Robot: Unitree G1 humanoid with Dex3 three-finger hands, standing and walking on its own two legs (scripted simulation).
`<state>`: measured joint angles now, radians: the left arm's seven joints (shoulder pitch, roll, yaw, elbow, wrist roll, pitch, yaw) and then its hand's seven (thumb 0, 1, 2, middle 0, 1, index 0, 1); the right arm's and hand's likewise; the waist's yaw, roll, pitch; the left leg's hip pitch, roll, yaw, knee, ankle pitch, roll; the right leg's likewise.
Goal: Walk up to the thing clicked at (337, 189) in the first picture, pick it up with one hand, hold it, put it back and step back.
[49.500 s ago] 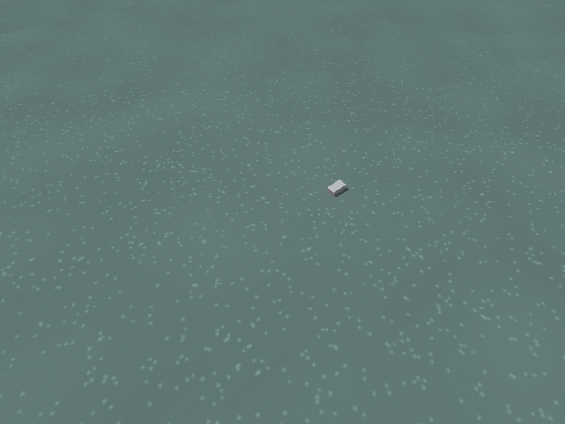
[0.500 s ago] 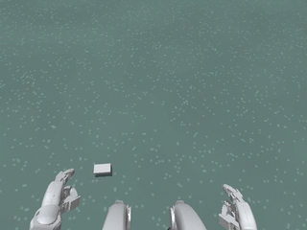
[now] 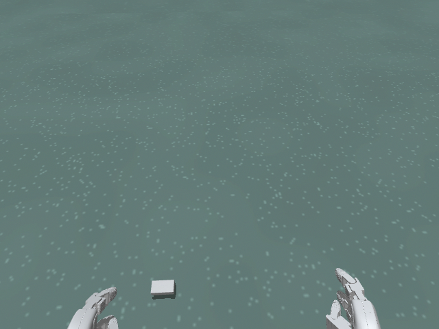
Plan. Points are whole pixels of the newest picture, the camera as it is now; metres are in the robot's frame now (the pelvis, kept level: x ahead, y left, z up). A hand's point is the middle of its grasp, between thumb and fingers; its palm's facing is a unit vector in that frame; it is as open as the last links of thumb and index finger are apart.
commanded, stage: home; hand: left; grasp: from above
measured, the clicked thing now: (163, 287) +0.45 +0.23 -0.70
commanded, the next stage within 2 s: stand in 1.84 s
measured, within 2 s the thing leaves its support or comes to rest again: neither
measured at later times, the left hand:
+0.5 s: hand out of the picture +0.16 +0.18 -0.05, palm faces +0.03 -0.98 -0.20, open 7.4 cm
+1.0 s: hand out of the picture +0.16 +0.18 -0.05, palm faces +0.03 -0.98 -0.19, open 7.4 cm
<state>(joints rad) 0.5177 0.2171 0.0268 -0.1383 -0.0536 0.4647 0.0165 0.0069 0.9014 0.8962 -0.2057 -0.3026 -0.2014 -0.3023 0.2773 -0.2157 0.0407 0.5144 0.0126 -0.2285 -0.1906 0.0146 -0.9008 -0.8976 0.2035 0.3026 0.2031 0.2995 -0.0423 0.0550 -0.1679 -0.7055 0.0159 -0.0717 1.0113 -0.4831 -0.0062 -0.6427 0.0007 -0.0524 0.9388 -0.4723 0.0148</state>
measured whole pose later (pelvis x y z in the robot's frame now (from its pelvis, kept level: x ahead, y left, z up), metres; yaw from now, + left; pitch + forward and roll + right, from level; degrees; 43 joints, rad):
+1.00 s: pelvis +0.00 +0.00 +0.00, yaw +0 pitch +10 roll -3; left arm 0.50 0.22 0.02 -0.14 -0.05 0.46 0.01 0.01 0.90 0.90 -0.21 -0.30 -0.20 -0.30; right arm 0.28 -0.22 0.04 0.54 0.01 -0.24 -0.18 0.02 -0.90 -0.90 0.20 0.30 0.20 0.30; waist -0.04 0.05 -0.16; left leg -0.71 0.02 -0.07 1.02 -0.49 -0.01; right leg -0.64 0.00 -0.05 0.95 -0.48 0.02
